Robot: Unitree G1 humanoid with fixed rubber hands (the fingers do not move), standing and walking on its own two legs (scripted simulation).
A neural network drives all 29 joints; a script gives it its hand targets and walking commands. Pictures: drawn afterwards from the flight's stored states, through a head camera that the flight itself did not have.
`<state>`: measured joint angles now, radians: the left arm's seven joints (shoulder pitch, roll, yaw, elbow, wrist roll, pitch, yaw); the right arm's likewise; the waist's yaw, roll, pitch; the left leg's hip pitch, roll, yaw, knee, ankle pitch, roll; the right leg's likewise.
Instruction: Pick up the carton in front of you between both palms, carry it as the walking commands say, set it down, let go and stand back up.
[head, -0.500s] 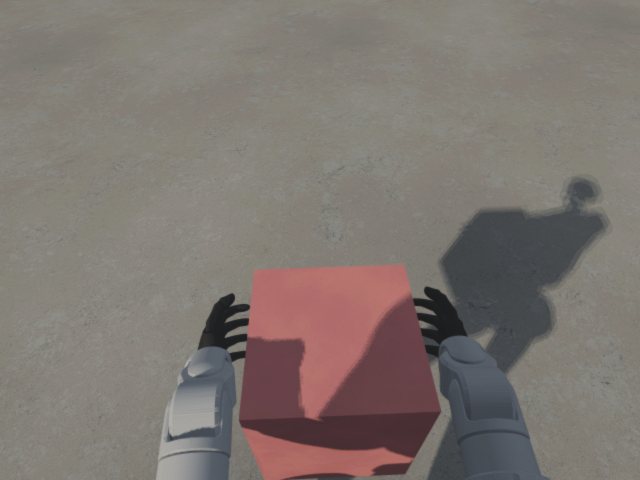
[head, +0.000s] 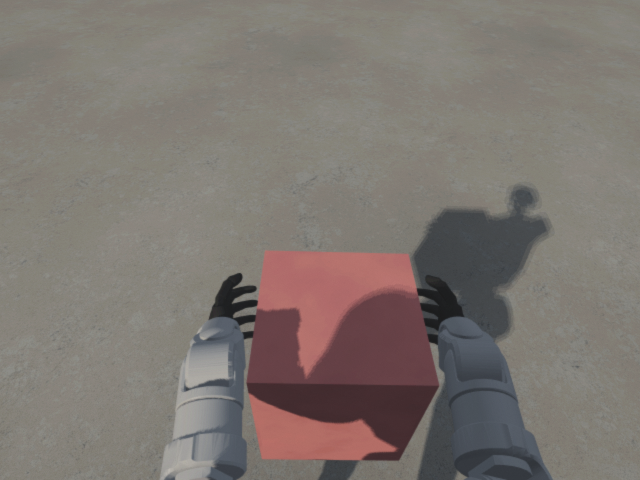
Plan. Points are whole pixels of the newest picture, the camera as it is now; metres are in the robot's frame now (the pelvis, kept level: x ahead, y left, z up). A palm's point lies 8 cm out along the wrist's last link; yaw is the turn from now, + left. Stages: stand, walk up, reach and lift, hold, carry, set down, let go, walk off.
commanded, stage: set down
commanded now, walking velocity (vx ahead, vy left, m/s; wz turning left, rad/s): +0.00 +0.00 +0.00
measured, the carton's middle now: (333, 358) +0.31 +0.00 -0.06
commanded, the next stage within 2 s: none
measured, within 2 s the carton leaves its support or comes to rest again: neither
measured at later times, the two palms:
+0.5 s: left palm (251, 369) +0.35 +0.14 -0.18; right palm (416, 355) +0.37 -0.16 -0.17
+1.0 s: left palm (249, 381) +0.39 +0.16 -0.31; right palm (388, 363) +0.43 -0.14 -0.31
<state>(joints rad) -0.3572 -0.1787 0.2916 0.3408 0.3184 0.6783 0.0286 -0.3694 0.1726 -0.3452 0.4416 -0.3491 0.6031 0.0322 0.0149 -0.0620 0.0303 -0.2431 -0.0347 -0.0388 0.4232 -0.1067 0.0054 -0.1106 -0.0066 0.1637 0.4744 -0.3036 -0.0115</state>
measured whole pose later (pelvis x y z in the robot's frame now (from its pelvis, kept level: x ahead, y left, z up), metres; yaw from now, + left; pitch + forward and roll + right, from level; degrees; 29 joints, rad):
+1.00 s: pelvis -0.04 -0.04 -0.21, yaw -4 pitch +47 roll -3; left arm -0.81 -0.08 0.51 0.56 0.24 0.23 0.04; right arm -0.91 0.01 -0.33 0.76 -0.18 0.22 -0.09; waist 0.09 -0.06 -0.22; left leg -1.89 -0.06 -0.16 1.42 -0.36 -0.09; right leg -1.77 0.16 0.10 1.51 -0.57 0.05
